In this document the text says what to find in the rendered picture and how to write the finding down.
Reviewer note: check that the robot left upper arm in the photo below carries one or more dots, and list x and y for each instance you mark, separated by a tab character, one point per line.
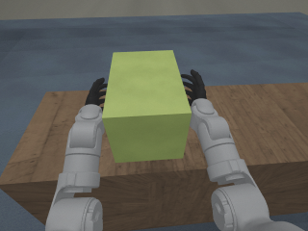
76	214

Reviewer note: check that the pedestal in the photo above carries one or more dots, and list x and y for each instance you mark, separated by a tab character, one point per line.
268	124

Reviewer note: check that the left robot forearm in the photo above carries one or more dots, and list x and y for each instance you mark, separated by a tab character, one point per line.
82	155

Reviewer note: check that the robot right upper arm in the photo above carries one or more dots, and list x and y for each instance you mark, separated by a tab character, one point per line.
241	207

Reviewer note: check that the carton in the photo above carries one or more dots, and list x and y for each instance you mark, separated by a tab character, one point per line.
146	112

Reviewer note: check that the robot right hand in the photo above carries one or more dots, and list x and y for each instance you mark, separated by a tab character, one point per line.
197	86

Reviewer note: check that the right robot forearm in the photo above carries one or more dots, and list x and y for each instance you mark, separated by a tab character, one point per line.
224	163

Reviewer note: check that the robot left hand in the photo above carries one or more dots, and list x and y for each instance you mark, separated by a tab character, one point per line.
95	93

